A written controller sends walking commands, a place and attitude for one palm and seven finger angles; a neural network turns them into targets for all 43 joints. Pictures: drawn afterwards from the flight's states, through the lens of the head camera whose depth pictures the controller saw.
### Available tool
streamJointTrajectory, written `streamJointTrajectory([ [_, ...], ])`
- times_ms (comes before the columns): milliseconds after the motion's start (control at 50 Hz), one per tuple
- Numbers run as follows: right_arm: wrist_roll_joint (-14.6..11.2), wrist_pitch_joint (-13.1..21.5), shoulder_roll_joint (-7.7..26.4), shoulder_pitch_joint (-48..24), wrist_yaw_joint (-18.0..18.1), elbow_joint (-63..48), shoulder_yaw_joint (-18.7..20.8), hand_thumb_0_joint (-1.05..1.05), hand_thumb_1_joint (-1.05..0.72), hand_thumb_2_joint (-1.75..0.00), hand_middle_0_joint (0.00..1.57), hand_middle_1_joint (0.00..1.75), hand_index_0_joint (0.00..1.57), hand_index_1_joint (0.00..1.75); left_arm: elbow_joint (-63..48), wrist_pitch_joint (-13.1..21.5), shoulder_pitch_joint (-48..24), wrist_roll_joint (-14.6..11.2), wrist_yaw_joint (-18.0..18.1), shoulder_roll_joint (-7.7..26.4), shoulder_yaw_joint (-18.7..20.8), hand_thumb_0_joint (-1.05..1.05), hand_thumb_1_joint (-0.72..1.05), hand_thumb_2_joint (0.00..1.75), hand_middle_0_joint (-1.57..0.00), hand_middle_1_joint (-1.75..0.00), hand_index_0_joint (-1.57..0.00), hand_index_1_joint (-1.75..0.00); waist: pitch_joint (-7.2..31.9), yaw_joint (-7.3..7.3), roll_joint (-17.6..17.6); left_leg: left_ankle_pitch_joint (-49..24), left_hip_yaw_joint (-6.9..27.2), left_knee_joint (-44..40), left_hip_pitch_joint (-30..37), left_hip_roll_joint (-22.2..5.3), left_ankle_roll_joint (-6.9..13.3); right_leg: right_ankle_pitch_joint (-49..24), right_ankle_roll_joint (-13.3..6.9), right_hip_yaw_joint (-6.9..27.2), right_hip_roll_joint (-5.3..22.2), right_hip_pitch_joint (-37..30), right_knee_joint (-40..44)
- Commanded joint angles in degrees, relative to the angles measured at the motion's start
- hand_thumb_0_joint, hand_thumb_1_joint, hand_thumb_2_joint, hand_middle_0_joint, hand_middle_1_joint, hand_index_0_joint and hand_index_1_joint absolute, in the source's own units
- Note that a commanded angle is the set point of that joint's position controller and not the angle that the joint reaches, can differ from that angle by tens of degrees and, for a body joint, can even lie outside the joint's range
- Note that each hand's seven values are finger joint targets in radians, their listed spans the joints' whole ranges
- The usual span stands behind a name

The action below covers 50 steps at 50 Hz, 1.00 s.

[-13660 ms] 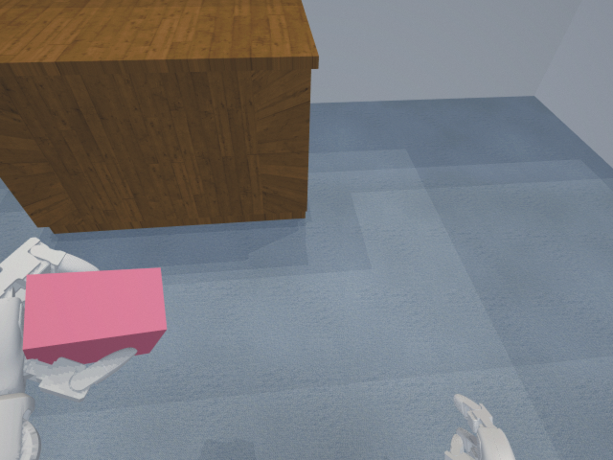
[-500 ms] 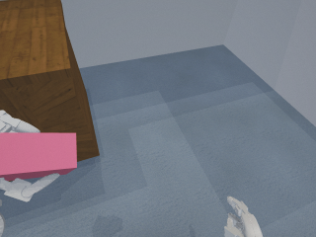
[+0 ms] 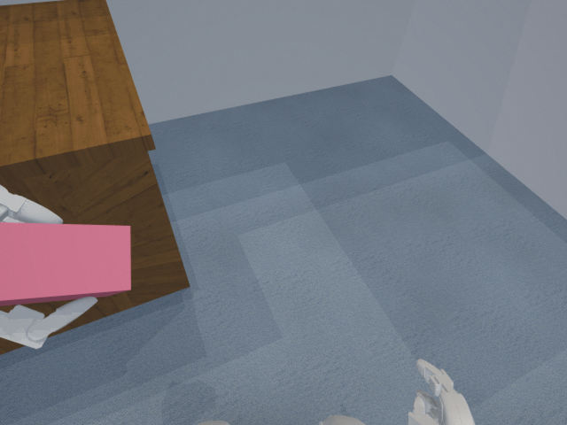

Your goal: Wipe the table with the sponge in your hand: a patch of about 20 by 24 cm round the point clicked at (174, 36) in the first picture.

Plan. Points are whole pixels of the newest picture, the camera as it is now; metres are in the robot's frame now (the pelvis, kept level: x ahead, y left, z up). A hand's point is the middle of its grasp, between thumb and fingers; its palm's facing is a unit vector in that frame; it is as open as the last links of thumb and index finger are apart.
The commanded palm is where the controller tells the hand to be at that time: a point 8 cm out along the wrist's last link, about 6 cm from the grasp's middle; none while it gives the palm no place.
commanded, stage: shuffle to correct the standing spot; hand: left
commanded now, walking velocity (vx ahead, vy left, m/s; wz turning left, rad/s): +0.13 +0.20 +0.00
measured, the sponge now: (78, 265) +0.24 +0.23 +0.16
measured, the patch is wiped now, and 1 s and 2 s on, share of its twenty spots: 0.00 0.00 0.00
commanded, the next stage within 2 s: none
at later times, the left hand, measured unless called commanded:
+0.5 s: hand out of the picture +0.26 +0.36 +0.18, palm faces +0.40 -0.82 -0.40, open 10.5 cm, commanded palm +0.19 +0.41 +0.19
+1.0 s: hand out of the picture +0.27 +0.46 +0.17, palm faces +0.43 -0.81 -0.39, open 10.5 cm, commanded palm +0.21 +0.50 +0.19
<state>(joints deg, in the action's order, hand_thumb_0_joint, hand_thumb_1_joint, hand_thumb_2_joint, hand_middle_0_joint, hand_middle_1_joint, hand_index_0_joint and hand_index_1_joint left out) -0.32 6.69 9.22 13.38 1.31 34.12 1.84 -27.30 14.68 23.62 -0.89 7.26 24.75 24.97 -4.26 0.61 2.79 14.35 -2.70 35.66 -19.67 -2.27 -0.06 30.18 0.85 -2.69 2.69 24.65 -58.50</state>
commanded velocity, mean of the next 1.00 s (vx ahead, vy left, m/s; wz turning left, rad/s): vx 0.15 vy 0.20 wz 0.00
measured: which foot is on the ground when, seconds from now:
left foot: down 0.00-0.12, up 0.14-0.42, down 0.44-0.74, up 0.76-1.00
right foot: up 0.00-0.08, down 0.10-0.46, up 0.48-0.72, down 0.74-1.00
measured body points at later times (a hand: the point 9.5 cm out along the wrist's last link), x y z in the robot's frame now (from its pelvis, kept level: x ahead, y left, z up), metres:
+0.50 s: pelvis +0.03 +0.13 +0.00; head +0.07 +0.14 +0.44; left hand +0.23 +0.41 +0.20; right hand +0.21 -0.13 -0.08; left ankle +0.08 +0.25 -0.72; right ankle +0.01 -0.03 -0.70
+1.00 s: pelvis +0.06 +0.21 +0.01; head +0.08 +0.21 +0.46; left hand +0.24 +0.50 +0.19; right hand +0.21 -0.03 -0.09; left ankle +0.11 +0.40 -0.68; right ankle +0.06 +0.10 -0.72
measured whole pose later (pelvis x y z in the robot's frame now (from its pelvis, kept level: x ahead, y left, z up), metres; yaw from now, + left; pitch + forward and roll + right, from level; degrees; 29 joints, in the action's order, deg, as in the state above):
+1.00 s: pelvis +0.06 +0.21 +0.01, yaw +2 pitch -1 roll +3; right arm 0.5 5.2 13.6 13.6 1.8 37.9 0.9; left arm -23.9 12.8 24.8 -0.3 8.5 18.2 18.6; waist -3.1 -1.0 1.9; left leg 15.6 -1.7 45.6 -25.3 -5.0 -0.7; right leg 18.1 0.4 -7.5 7.1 13.1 -32.5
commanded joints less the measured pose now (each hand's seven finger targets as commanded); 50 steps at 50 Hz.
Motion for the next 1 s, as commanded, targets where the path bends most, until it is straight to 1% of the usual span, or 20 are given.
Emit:
streamJointTrajectory([
  [0,-0.72,4.02,9.51,-4.44,-0.66,-7.64,1.53,0.0,-0.9,-0.9,0.2,0.3,0.2,0.3,-16.7,3.05,-0.72,-1.03,1.16,5.2,1.91,0.0,0.1,1.3,-1.2,-1.6,-1.2,-1.6,10.71,-0.81,-17.55,-5.29,8.7,-13.03,1.77,-8.31,9.07,-3.86,0.11,-3.83,-1.18,-6.83,12.53],
  [60,-0.08,3.62,8.97,-5.23,-0.43,-7.57,0.09,0.0,-0.9,-0.9,0.2,0.3,0.2,0.3,-14.1,1.3,-0.53,-0.27,1.71,6.57,2.18,0.0,0.1,1.3,-1.2,-1.6,-1.2,-1.6,10.25,-1.89,-9.36,6.56,6.05,-6.62,-7.87,-5.27,5.16,-12.73,-1.13,-1.41,1.72,-21.16,32.9],
  [100,0.7,2.36,8.39,-5.45,-0.64,-7.99,0.1,0.0,-0.9,-0.9,0.2,0.3,0.2,0.3,-9.97,0.79,-1.6,-0.21,2.19,10.15,5.16,0.0,0.1,1.3,-1.2,-1.6,-1.2,-1.6,6.94,-1.85,12.39,14.21,0.75,21.79,-22.42,3.15,-0.26,-11.83,-10.48,32.46,23.8,-22.86,44.68],
  [120,1.7,1.82,10.55,-6.58,-0.94,-6.48,0.24,0.0,-0.9,-0.9,0.2,0.3,0.2,0.3,-7.35,1.17,-2.74,-0.85,2.42,10.21,6.34,0.0,0.1,1.3,-1.2,-1.6,-1.2,-1.6,5.71,-1.63,6.0,11.48,6.15,29.75,-22.96,0.76,-1.21,-16.25,-12.71,30.27,26.57,-19.63,44.9],
  [140,0.64,1.73,10.23,-4.89,-1.2,-5.61,1.32,0.0,-0.9,-0.9,0.2,0.3,0.2,0.3,-5.44,0.8,-2.44,-1.09,1.73,6.79,3.48,0.0,0.1,1.3,-1.2,-1.6,-1.2,-1.6,5.16,-0.6,10.0,7.91,7.42,32.96,-23.45,0.09,-1.93,-21.67,-11.31,26.77,23.78,-19.58,43.35],
  [240,0.41,0.64,7.79,-6.62,-0.21,-5.33,0.01,0.0,-0.9,-0.9,0.2,0.3,0.2,0.3,-5.33,3.32,-1.09,-0.26,1.4,7.2,4.27,0.0,0.1,1.3,-1.2,-1.6,-1.2,-1.6,6.34,-1.35,4.71,3.1,3.55,20.51,-15.91,-2.95,-1.21,-37.9,-7.42,7.42,15.92,-17.95,36.46],
  [300,0.54,2.09,6.98,-7.37,0.04,-6.57,0.21,0.0,-0.9,-0.9,0.2,0.3,0.2,0.3,-10.19,3.31,-4.25,-0.17,1.83,6.32,2.4,0.0,0.1,1.3,-1.2,-1.6,-1.2,-1.6,7.42,-2.29,8.67,0.96,-3.83,6.44,-5.59,-0.27,-0.43,-34.5,-6.54,4.54,13.64,-15.95,36.51],
  [380,0.51,3.41,7.76,-6.22,0.86,-7.73,1.88,0.0,-0.9,-0.9,0.2,0.3,0.2,0.3,-18.07,2.63,-6.99,-0.1,2.39,7.73,2.37,0.0,0.1,1.3,-1.2,-1.6,-1.2,-1.6,10.87,-1.28,1.69,-5.39,-7.5,-7.43,8.3,3.93,-0.92,-31.02,-4.15,2.56,10.51,-13.71,26.88],
  [400,0.3,3.44,8.49,-5.27,1.05,-7.87,2.32,0.0,-0.9,-0.9,0.2,0.3,0.2,0.3,-19.23,3.0,-7.32,-0.21,2.37,7.91,2.69,0.0,0.1,1.3,-1.2,-1.6,-1.2,-1.6,13.23,-0.45,-4.47,-6.95,-5.47,-9.48,12.26,2.81,-0.31,-30.54,-2.73,0.99,8.6,-12.19,19.47],
  [440,0.07,3.54,10.49,-4.21,0.74,-8.75,3.27,0.0,-0.9,-0.9,0.2,0.3,0.2,0.3,-20.11,3.69,-5.22,-0.41,2.36,7.71,2.81,0.0,0.1,1.3,-1.2,-1.6,-1.2,-1.6,15.67,-0.53,-23.01,-25.25,18.92,-14.38,20.54,-14.5,9.7,6.25,1.1,-2.25,-0.97,4.71,-4.26],
  [500,0.39,3.36,9.44,-4.57,0.61,-7.61,3.25,0.0,-0.9,-0.9,0.2,0.3,0.2,0.3,-19.25,3.48,-2.97,-0.31,2.76,9.59,5.72,0.0,0.1,1.3,-1.2,-1.6,-1.2,-1.6,15.2,-0.27,-18.11,-24.3,15.95,-12.82,16.75,-13.43,12.5,4.19,-0.05,-0.22,1.57,7.92,-9.43],
  [560,-0.53,3.69,9.15,-4.86,-0.36,-7.47,2.53,0.0,-0.9,-0.9,0.2,0.3,0.2,0.3,-20.55,3.32,2.15,-1.22,2.14,6.5,4.29,0.0,0.1,1.3,-1.2,-1.6,-1.2,-1.6,14.2,-0.4,-17.33,-20.18,7.86,-12.48,10.83,-9.27,9.58,-2.79,0.17,-3.02,0.46,2.32,0.36],
  [620,-0.24,3.7,9.44,-5.28,-0.02,-7.46,0.99,0.0,-0.9,-0.9,0.2,0.3,0.2,0.3,-17.79,1.61,4.2,-2.13,2.12,7.03,4.65,0.0,0.1,1.3,-1.2,-1.6,-1.2,-1.6,11.81,-0.68,-17.36,-12.95,5.96,-14.3,4.57,-8.92,8.31,-5.31,0.39,-5.65,-1.09,-5.44,12.44],
  [680,0.24,2.86,9.39,-5.06,0.52,-7.02,-0.04,0.0,-0.9,-0.9,0.2,0.3,0.2,0.3,-11.48,-0.1,2.75,-1.61,2.24,6.82,4.05,0.0,0.1,1.3,-1.2,-1.6,-1.2,-1.6,11.29,-1.65,-9.88,-1.2,5.8,-10.11,-2.91,-7.87,5.62,-13.44,-0.35,-4.98,0.03,-17.4,30.14],
  [700,0.29,2.15,8.91,-4.67,0.64,-6.94,-0.08,0.0,-0.9,-0.9,0.2,0.3,0.2,0.3,-9.38,-0.45,1.77,-1.15,2.36,7.67,4.38,0.0,0.1,1.3,-1.2,-1.6,-1.2,-1.6,11.65,-1.55,-3.55,5.44,3.54,-3.28,-8.07,-5.11,3.89,-14.77,-2.5,1.66,5.09,-22.45,35.39],
  [720,0.61,1.21,8.37,-4.5,0.51,-7.68,0.04,0.0,-0.9,-0.9,0.2,0.3,0.2,0.3,-6.55,-1.0,1.61,-0.86,2.5,9.23,5.04,0.0,0.1,1.3,-1.2,-1.6,-1.2,-1.6,10.85,-1.39,9.05,11.73,-1.02,10.73,-16.52,1.2,1.16,-13.59,-8.01,20.96,17.0,-24.67,40.56],
  [740,0.88,1.06,9.52,-6.18,0.32,-7.71,0.06,0.0,-0.9,-0.9,0.2,0.3,0.2,0.3,-4.96,-0.58,-1.68,-1.55,2.36,8.19,4.13,0.0,0.1,1.3,-1.2,-1.6,-1.2,-1.6,6.63,-1.49,11.97,15.32,2.51,24.28,-21.61,1.9,-0.54,-15.2,-12.38,33.16,26.18,-20.96,44.17],
  [780,0.33,1.38,10.85,-4.77,-0.57,-5.81,1.17,0.0,-0.9,-0.9,0.2,0.3,0.2,0.3,-4.01,0.17,-5.64,-1.09,1.87,5.57,1.5,0.0,0.1,1.3,-1.2,-1.6,-1.2,-1.6,4.24,-0.2,9.52,7.95,8.23,32.06,-22.29,-1.15,-1.97,-18.43,-12.42,27.64,24.32,-17.26,43.4],
  [860,0.39,0.7,8.37,-6.9,0.38,-5.11,-0.47,0.0,-0.9,-0.9,0.2,0.3,0.2,0.3,-6.76,2.84,-7.3,-0.15,1.53,5.88,0.31,0.0,0.1,1.3,-1.2,-1.6,-1.2,-1.6,4.02,-0.88,5.38,2.79,4.16,23.69,-15.48,-3.05,-1.19,-31.13,-7.42,7.29,16.57,-13.71,39.04],
  [980,0.85,2.66,6.97,-7.3,1.05,-6.98,0.97,0.0,-0.9,-0.9,0.2,0.3,0.2,0.3,-17.35,2.87,-5.67,-0.02,3.12,8.61,3.13,0.0,0.1,1.3,-1.2,-1.6,-1.2,-1.6,8.67,-2.66,5.15,-1.4,-6.59,-0.73,2.96,1.79,-0.5,-26.52,-6.38,4.45,14.13,-12.96,35.46],
])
